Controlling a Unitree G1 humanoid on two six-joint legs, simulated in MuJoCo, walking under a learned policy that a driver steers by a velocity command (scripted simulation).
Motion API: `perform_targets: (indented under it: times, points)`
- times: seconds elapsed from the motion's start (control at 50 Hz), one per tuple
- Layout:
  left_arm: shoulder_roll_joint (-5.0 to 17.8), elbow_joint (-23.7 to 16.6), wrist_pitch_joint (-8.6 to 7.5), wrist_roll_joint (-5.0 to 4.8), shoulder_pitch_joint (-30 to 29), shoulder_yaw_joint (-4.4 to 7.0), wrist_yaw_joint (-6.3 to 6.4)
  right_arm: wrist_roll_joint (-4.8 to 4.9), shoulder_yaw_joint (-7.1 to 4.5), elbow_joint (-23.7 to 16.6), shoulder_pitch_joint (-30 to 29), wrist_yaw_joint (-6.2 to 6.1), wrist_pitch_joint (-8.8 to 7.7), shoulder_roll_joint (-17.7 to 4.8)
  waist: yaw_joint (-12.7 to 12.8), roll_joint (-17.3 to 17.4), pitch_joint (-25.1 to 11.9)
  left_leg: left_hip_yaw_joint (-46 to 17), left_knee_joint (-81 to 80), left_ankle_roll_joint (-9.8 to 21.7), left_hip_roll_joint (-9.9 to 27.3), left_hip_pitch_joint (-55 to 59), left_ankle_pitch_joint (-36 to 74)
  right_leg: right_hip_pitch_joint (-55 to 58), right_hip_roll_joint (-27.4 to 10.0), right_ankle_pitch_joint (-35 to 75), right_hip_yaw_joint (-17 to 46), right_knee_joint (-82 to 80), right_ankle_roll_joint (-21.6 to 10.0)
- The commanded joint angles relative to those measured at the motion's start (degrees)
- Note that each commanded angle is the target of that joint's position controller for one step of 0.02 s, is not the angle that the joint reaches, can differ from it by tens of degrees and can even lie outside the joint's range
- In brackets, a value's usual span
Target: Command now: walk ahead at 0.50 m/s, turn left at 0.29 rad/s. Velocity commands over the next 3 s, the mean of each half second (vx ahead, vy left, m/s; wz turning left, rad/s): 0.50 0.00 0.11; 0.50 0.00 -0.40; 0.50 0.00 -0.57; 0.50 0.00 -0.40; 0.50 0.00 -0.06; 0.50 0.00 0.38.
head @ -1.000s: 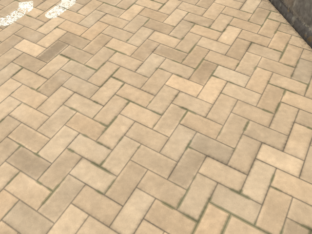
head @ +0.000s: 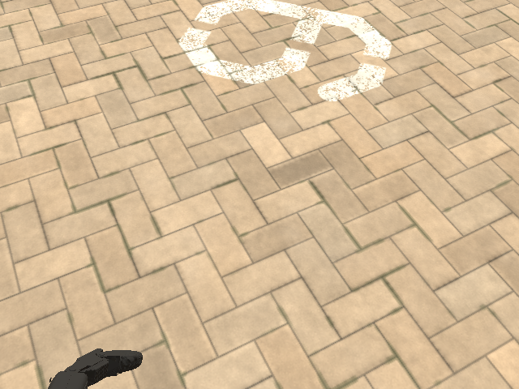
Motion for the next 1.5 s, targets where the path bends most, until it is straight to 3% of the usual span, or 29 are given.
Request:
perform_targets:
  times: [0.02, 0.04, 0.06, 0.08, 0.1, 0.12, 0.16, 0.24, 0.34, 0.44, 0.48, 0.52, 0.54, 0.56, 0.58, 0.62, 0.66, 0.84, 0.96, 1.02, 1.06, 1.08, 1.1, 1.12, 1.14, 1.18, 1.24, 1.34, 1.5]
  points:
    - [11.6, 1.7, -1.83, 0.93, 21.7, 3.83, 2.15, 0.18, -1.08, -4.0, -2.3, 0.36, -1.41, -6.8, 13.0, 1.2, -13.4, -0.9, 30.4, 0.4, 9.3, -13.8, 45.2, 33.1, -8.1, -6.9, 9.3, -3.8, -5.3]
    - [17.8, 2.5, -1.47, 1.84, 25.0, 5.44, 2.07, 2.45, -0.29, -4.2, 6.6, 0.55, -1.11, -1.8, 9.5, -14.0, -21.1, 4.9, 50.7, -2.5, -1.2, -31.1, 3.1, 47.4, -24.3, -8.6, 37.7, -7.9, -14.2]
    - [13.4, 2.6, -0.65, -0.12, 21.7, 4.84, 1.28, 0.14, -0.63, -3.1, 5.2, 0.14, -0.89, -6.1, 8.2, -8.0, -17.3, 3.0, 56.2, -1.8, 0.9, -36.9, -3.0, 41.8, -23.9, -13.9, 46.2, -13.3, -14.6]
    - [9.2, 1.7, -0.59, -0.64, 16.1, 3.86, 1.09, -0.35, -0.73, -3.7, -0.1, 0.38, -0.67, -6.1, 6.7, -2.4, -7.5, 3.1, 55.9, -2.1, 3.6, -38.5, 1.9, 32.8, -21.6, -15.0, 36.5, -14.5, -13.6]
    - [6.4, 1.9, -0.88, -0.34, 13.8, 3.14, 0.87, -0.63, -0.33, -4.5, -4.1, 0.74, -0.72, -5.4, 6.6, 1.2, -3.8, 3.7, 53.0, -2.1, 5.4, -38.1, 4.7, 27.3, -18.7, -10.1, 29.1, -15.5, -12.2]
    - [5.6, 2.7, -1.22, -0.18, 13.9, 2.79, 0.99, -0.79, -0.3, -5.1, -5.9, 1.15, -0.42, -4.9, 5.9, -0.1, -1.9, 4.3, 50.3, -2.2, 6.8, -37.3, 5.5, 24.2, -16.0, -4.7, 23.5, -16.5, -10.7]
    - [5.4, 4.7, -2.07, -0.6, 15.5, 2.52, 0.94, -1.41, 0.03, -5.0, -5.3, 1.93, 0.62, -3.8, 4.4, -3.4, -2.0, 5.5, 46.8, -2.9, 7.8, -34.3, 6.1, 20.9, -13.2, 2.5, 17.2, -18.1, -9.4]
    - [6.7, 7.2, -3.25, -1.38, 19.3, 2.84, 0.53, -1.92, 0.71, -6.5, -10.6, 2.74, 1.26, -2.6, 4.5, -3.4, -0.8, 8.8, 40.7, -4.3, 10.3, -39.4, 10.3, 21.6, -12.4, 6.5, 12.2, -21.6, -10.6]
    - [6.9, 9.5, -2.87, -1.56, 23.4, 2.78, 0.4, -1.31, 2.36, -10.2, -23.3, 3.33, 0.82, -0.4, 7.4, -3.3, 1.2, 13.3, 23.6, -5.9, 11.7, -39.1, 20.1, 22.1, -9.6, 9.9, 6.0, -22.9, -8.9]
    - [8.2, 11.5, -2.35, -1.22, 27.1, 2.9, 0.71, -0.91, 2.39, -12.0, -29.1, 2.87, 0.41, -1.7, 9.0, -3.4, 1.7, 14.8, 14.9, -4.5, 9.9, -34.8, 19.5, 26.7, -12.2, 15.4, 6.7, -19.3, -8.1]
    - [9.1, 11.9, -1.92, -1.01, 26.5, 3.06, 1.07, -1.07, 2.0, -11.7, -27.1, 2.45, -0.07, -2.4, 7.3, -3.3, 1.2, 14.5, 11.9, -3.4, 8.4, -30.9, 15.7, 28.3, -13.1, 20.8, 8.1, -15.1, -7.5]
    - [8.9, 12.0, -1.62, -1.42, 25.4, 2.88, 1.18, -2.0, 0.75, -7.4, -14.3, 1.44, -1.3, -4.7, 1.5, -0.1, -5.4, 14.1, 5.4, -1.3, 7.1, -13.1, 16.5, 24.9, -9.4, 26.1, 5.6, -0.1, -5.7]
    - [6.6, 9.8, -1.86, -1.87, 24.1, 2.13, 1.06, -3.31, -0.48, -5.9, -4.2, 0.52, -1.9, -9.1, -2.5, 5.2, -13.0, 2.1, 4.0, 1.5, 18.8, 1.2, 10.9, 15.1, -6.1, 11.6, 3.3, 15.1, -4.3]
    - [0.0, 8.3, -1.67, -3.46, 30.6, 0.71, 1.18, -3.47, -1.94, -5.6, -2.0, 0.25, -1.32, -14.9, 0.2, 17.6, -19.1, -20.6, -1.2, 7.6, 34.2, 13.9, 7.4, -3.4, 2.7, -24.7, -1.5, 32.7, -2.2]
    - [7.4, 9.8, -0.67, -1.7, 27.8, 2.57, 1.86, -1.53, -1.45, -5.9, -4.1, 0.45, -0.6, -10.9, -0.1, 8.3, -15.1, -22.7, -3.6, 7.5, 32.7, 7.5, 1.9, -7.4, 0.4, -25.1, 3.6, 38.1, -3.0]
    - [5.6, 9.0, -0.46, -1.61, 22.7, 2.69, 1.0, -1.0, 0.39, -6.5, -12.1, 0.81, -1.07, -4.3, 3.3, 5.7, -3.5, -7.3, -7.6, 4.2, 26.8, -5.5, 7.9, -6.5, -3.8, -16.2, 4.8, 35.8, -3.0]
    - [4.7, 9.6, 0.95, -0.44, 23.0, 2.94, 0.19, -0.63, 0.92, -5.7, -13.4, 0.44, -1.88, -2.3, 5.7, 7.5, -0.8, 1.8, -9.9, 1.4, 22.9, -11.3, 15.0, -3.3, -5.2, -13.3, 4.3, 33.7, -1.9]
    - [2.2, 4.4, 2.71, -0.12, 9.4, 2.51, -1.86, -0.24, 0.27, -1.9, -7.6, 0.14, -3.25, -3.2, 5.5, 5.1, 2.5, 17.6, -12.1, 1.6, 20.9, -9.6, 28.9, -11.3, -5.8, 1.7, 1.3, 23.0, 0.5]
    - [2.1, 0.2, 2.4, 0.37, -0.1, 1.6, -2.78, -0.35, -0.29, 0.6, -3.0, -0.5, -2.37, -5.4, 3.1, 5.1, 4.2, 23.5, -8.6, 0.6, 22.9, -2.5, 39.4, -7.4, -3.7, 1.0, -5.1, 8.5, -3.0]
    - [3.4, 0.4, 2.43, 0.55, 2.9, 2.25, -2.2, -0.55, -0.77, 1.0, -3.5, -1.02, -1.32, -7.6, 5.3, 7.0, 1.0, 26.3, 1.7, -0.4, 23.4, 1.5, 63.3, -0.3, 1.2, -7.6, -8.4, 6.3, -6.5]
    - [5.6, 3.3, 1.71, 0.65, 13.9, 3.66, -1.36, -0.48, -1.22, 0.8, -4.2, -1.0, -0.12, -9.3, 10.2, 6.5, -5.7, 27.1, 19.9, -0.9, 23.1, -0.7, 66.3, 13.0, 5.3, -10.7, -8.1, 2.1, -9.6]
    - [9.0, 6.2, 1.3, 1.33, 23.2, 5.2, -0.48, -0.4, -1.08, -0.4, -5.1, -0.79, 0.02, -8.8, 14.6, 2.5, -10.9, 27.5, 35.6, -2.8, 21.7, -11.0, 52.1, 27.4, 1.9, -11.5, -1.1, -2.1, -12.1]
    - [16.5, 5.7, 1.49, 1.25, 23.0, 7.08, 0.33, 0.23, 0.38, -4.6, -3.1, 0.34, -0.44, -1.6, 10.9, -11.3, -15.4, 26.4, 56.9, -6.4, 11.7, -37.1, 2.0, 45.7, -16.2, -12.1, 28.0, -4.6, -20.1]
    - [17.2, 4.7, 2.19, -0.75, 24.4, 7.28, 0.39, -0.22, -0.45, -6.9, -9.7, 0.69, -1.18, -5.9, 13.1, -5.0, -18.5, 12.7, 64.8, -7.1, 6.5, -45.7, -5.9, 47.5, -20.1, -9.4, 45.1, -12.9, -23.0]
    - [15.8, 5.4, 2.47, -1.02, 21.7, 6.9, 0.9, 0.13, -0.21, -8.4, -14.0, 0.97, -1.85, -5.4, 12.0, -1.4, -10.2, 9.9, 63.2, -6.4, 10.3, -50.4, 0.3, 42.4, -18.9, -4.9, 35.0, -13.8, -21.2]
    - [10.3, 5.4, 1.84, -1.42, 16.7, 5.43, 1.35, -0.22, 0.07, -7.3, -12.5, 0.75, -2.24, -4.7, 7.0, 3.0, -2.2, 10.0, 52.8, -6.4, 13.9, -44.5, 5.8, 28.4, -13.6, 7.0, 23.9, -15.1, -16.4]
    - [8.4, 5.1, 0.23, -2.07, 15.2, 4.54, 1.21, -2.14, 0.17, -7.1, -10.1, 1.15, 0.77, -3.9, 3.8, 1.6, -3.1, 10.2, 46.8, -8.4, 14.2, -37.5, 6.0, 21.4, -8.9, 15.4, 17.6, -16.6, -15.2]
    - [10.4, 6.0, -0.34, -1.87, 20.8, 4.99, 1.04, -1.89, 0.52, -10.9, -19.9, 1.61, 1.93, -3.3, 6.6, -0.7, -0.2, 11.5, 34.5, -10.2, 13.8, -43.2, 15.4, 20.7, -6.3, 10.6, 17.2, -18.8, -13.3]
    - [11.6, 6.3, 0.0, -1.09, 27.4, 5.2, 1.81, -0.93, 1.48, -15.9, -32.8, 2.26, 0.64, -3.8, 11.3, -2.7, 0.3, 10.9, 17.7, -9.0, 9.5, -43.3, 21.5, 29.6, -7.2, 17.3, 21.4, -13.0, -11.2]
Next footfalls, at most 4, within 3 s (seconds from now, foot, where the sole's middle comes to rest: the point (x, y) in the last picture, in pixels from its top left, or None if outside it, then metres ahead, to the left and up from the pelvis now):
0.02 right None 0.18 -0.10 -0.76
0.54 left None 0.42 0.11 -0.76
1.08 right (283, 304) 0.67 -0.12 -0.76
1.60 left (265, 202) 1.02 -0.10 -0.76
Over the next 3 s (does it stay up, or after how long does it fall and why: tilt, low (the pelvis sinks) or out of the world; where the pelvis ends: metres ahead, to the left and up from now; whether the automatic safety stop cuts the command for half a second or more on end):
stays up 1.38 -0.56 0.02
